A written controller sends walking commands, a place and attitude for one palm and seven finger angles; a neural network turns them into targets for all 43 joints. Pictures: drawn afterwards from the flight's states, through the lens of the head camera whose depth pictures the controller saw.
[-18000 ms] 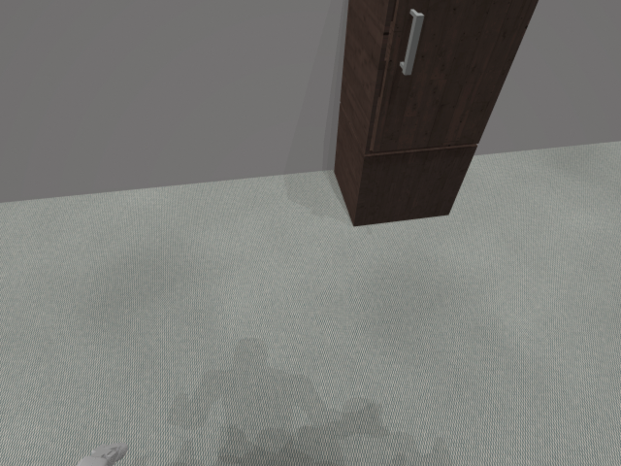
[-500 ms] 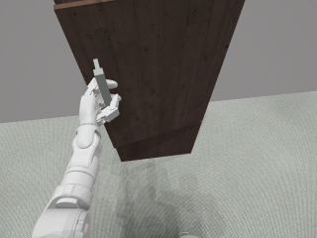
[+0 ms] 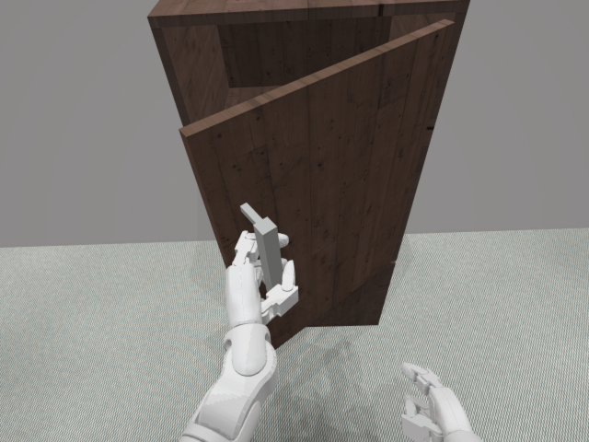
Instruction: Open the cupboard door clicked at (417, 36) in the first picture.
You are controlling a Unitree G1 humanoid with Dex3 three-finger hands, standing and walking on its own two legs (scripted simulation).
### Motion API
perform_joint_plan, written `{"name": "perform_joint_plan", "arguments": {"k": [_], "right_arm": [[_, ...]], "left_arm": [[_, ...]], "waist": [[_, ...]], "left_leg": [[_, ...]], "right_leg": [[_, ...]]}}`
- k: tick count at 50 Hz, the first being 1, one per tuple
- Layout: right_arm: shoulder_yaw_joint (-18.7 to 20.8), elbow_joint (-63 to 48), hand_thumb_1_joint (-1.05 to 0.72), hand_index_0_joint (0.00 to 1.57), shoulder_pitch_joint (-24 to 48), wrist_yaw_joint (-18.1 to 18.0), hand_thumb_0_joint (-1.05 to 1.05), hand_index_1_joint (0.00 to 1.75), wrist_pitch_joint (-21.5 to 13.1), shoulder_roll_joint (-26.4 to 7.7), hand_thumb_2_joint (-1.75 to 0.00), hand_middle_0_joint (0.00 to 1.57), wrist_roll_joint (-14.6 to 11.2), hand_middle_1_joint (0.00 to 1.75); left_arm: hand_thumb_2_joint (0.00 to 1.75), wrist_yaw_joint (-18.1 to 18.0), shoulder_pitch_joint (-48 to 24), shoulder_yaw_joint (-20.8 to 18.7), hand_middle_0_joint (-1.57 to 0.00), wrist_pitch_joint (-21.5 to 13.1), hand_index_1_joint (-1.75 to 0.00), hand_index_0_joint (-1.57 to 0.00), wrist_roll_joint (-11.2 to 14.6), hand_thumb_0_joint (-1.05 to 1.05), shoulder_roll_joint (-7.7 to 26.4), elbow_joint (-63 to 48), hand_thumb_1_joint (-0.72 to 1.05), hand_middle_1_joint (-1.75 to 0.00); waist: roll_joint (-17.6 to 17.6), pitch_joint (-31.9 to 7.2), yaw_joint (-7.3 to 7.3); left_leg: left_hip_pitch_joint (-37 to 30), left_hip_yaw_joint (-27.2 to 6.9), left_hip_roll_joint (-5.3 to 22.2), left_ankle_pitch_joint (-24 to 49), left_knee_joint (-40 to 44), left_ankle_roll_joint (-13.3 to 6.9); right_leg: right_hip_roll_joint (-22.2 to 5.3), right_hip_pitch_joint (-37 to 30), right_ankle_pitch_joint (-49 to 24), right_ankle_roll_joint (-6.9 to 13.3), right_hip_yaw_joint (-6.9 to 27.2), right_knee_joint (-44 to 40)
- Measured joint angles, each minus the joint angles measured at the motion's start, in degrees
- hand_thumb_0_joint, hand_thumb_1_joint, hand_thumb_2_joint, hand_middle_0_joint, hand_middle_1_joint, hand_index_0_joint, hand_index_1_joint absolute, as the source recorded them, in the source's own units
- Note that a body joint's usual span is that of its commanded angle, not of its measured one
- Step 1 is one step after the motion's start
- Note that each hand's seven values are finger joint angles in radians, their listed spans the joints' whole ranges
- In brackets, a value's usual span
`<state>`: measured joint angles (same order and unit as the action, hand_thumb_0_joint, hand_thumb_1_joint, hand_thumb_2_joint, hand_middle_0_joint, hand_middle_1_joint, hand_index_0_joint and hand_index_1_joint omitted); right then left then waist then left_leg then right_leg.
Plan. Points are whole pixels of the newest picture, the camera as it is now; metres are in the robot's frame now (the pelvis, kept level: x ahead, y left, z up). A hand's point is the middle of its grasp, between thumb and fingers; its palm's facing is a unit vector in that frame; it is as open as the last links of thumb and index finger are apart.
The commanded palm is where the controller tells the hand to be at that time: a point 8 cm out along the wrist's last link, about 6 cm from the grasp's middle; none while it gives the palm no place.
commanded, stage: pull the door open along its arc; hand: left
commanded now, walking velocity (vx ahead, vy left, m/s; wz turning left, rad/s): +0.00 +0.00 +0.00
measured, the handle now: (263, 254) +0.35 +0.05 +0.08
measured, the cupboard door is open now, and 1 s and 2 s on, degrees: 37 36 38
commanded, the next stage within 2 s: open thumb and fingers to let go in 0.08 s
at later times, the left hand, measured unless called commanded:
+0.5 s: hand (279, 291) +0.30 +0.03 +0.06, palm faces +0.36 -0.93 -0.07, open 8.6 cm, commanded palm +0.25 +0.06 +0.07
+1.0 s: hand (277, 298) +0.29 +0.03 +0.07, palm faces +0.26 -0.97 -0.05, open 15.1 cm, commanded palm +0.25 +0.06 +0.07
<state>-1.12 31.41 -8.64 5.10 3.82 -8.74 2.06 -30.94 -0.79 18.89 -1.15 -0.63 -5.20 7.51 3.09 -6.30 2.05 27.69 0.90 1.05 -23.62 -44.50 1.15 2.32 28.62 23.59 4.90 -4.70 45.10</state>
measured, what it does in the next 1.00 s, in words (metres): stands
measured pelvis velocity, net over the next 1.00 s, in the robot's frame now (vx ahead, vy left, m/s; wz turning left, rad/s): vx -0.02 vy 0.00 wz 0.01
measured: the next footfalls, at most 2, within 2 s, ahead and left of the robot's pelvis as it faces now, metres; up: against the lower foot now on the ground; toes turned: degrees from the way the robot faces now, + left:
none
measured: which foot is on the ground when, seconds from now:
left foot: down 0.00-1.00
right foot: down 0.00-1.00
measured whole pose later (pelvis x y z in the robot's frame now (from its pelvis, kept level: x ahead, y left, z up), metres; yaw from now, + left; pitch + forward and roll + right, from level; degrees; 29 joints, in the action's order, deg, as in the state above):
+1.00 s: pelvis -0.02 +0.00 -0.01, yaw +0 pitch +7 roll +1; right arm 0.2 33.9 -8.9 1.0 0.0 -10.7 2.5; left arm -35.0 -2.9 17.4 -4.8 -2.6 -5.9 10.8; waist 2.9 -5.5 1.2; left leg 31.2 -4.2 -1.4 -22.6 -47.0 2.0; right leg 1.9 32.0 22.8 5.0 -5.2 47.7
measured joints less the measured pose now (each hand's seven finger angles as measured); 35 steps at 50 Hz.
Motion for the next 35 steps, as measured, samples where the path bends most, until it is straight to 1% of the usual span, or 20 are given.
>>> {"name": "perform_joint_plan", "arguments": {"k": [4,7,10,13,18,24,29,35], "right_arm": [[-0.60,-0.49,-0.91,0.20,-0.05,-0.14,0.01,0.30,0.33,0.00,-0.90,0.20,-0.34,0.30],[-0.68,-0.46,-0.91,0.20,-0.06,-0.95,0.01,0.30,0.39,-0.62,-0.90,0.20,-0.34,0.30],[-0.36,0.05,-0.91,0.20,0.06,-2.00,0.01,0.30,0.21,-1.74,-0.90,0.20,-0.20,0.30],[0.29,1.23,-0.91,0.20,0.45,-3.04,0.01,0.30,-0.01,-2.80,-0.90,0.20,0.12,0.30],[1.33,2.58,-0.91,0.20,0.18,-3.72,0.01,0.30,-0.58,-3.26,-0.90,0.20,0.47,0.30],[1.78,2.81,-0.91,0.19,-0.87,-3.87,0.01,0.30,-1.78,-2.89,-0.90,0.20,0.61,0.30],[1.97,2.76,-0.91,0.20,-1.29,-4.20,0.02,0.30,-2.76,-2.80,-0.90,0.20,0.57,0.30],[2.00,2.93,-0.91,0.20,-0.77,-4.53,0.01,0.30,-3.92,-2.88,-0.90,0.20,0.57,0.30]], "left_arm": [[0.71,2.23,5.25,2.64,-0.29,1.72,-1.33,-0.35,0.27,0.02,2.08,-5.37,0.66,-1.22],[0.72,2.47,6.24,2.36,-0.30,1.66,-1.33,-0.35,-0.24,0.02,2.26,-6.10,0.66,-1.21],[0.75,1.63,5.38,1.21,-0.30,0.52,-1.33,-0.35,-0.82,0.02,1.64,-4.80,0.65,-1.22],[0.78,0.13,2.74,-1.20,-0.31,-0.65,-1.33,-0.35,-1.34,0.01,0.35,-2.17,0.63,-1.24],[0.76,-2.10,0.67,-4.90,-0.34,-1.82,-1.33,-0.36,-0.83,0.00,-0.83,-0.21,0.54,-1.26],[0.65,-3.01,2.97,-5.99,-0.35,-3.45,-1.30,-0.37,-1.19,0.00,-0.70,-1.47,0.32,-1.27],[0.53,-2.91,4.78,-5.78,-0.34,-4.71,-1.27,-0.34,-1.48,0.00,-0.43,-2.66,0.05,-1.25],[0.39,-2.74,2.95,-5.15,-0.31,-5.80,-1.21,-0.31,-1.64,0.00,-0.52,-1.79,-0.27,-1.20]], "waist": [[0.21,0.72,0.93],[0.19,1.37,0.89],[0.36,1.79,0.31],[0.43,2.11,-0.63],[0.12,1.40,-1.54],[0.12,0.71,-1.47],[0.36,0.83,-1.50],[0.38,1.07,-1.54]], "left_leg": [[-2.37,-0.99,0.28,0.50,1.37,0.58],[-3.22,-2.34,0.04,1.01,1.94,0.36],[-2.88,-3.80,-0.43,1.46,1.90,-0.06],[-1.68,-4.97,-0.99,1.94,1.41,-0.43],[0.37,-5.66,-1.49,2.70,1.07,-0.27],[1.72,-5.93,-1.62,2.37,0.19,-0.13],[2.34,-6.21,-1.75,1.68,-0.72,-0.06],[3.38,-6.31,-2.02,0.76,-1.45,0.22]], "right_leg": [[0.43,-2.65,-0.01,0.82,-0.80,-1.45],[0.68,-3.68,-0.13,1.35,-1.14,-2.15],[0.84,-3.43,-0.26,1.74,-1.26,-2.17],[0.83,-2.18,-0.34,2.00,-1.24,-1.58],[0.81,0.25,-0.42,2.39,-0.85,-0.61],[0.77,1.75,0.12,2.64,-0.96,0.60],[0.59,2.31,0.60,2.55,-1.33,1.58],[0.15,3.57,0.82,2.16,-1.65,2.89]]}}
